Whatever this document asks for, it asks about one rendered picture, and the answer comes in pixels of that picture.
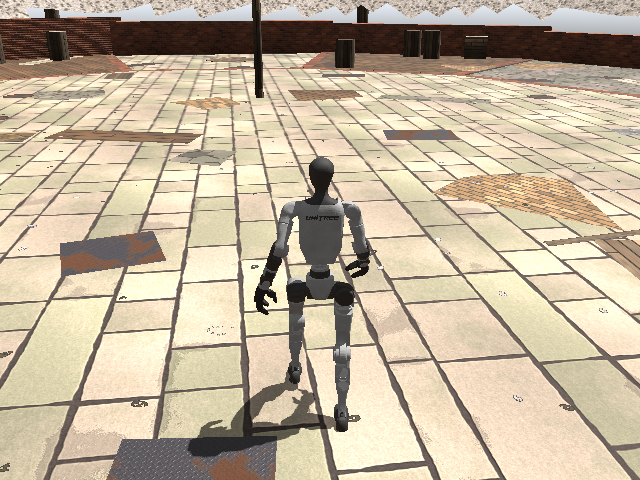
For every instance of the robot right hand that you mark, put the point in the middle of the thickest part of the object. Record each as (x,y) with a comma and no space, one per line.
(361,272)

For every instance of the robot right forearm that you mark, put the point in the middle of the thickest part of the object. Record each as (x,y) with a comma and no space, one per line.
(363,258)

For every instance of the robot right upper arm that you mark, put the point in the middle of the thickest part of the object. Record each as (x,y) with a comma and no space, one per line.
(353,212)

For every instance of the robot left forearm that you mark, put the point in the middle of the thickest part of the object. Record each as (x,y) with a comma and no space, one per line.
(270,270)

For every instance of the robot left hand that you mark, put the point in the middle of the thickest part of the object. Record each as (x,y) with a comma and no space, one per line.
(260,301)

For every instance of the left robot foot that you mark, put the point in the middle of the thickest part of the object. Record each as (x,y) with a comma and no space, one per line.
(294,375)

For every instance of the robot left upper arm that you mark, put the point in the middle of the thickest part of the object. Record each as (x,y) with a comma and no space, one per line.
(288,212)

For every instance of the right robot shin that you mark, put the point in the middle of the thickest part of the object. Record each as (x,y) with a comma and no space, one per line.
(342,380)

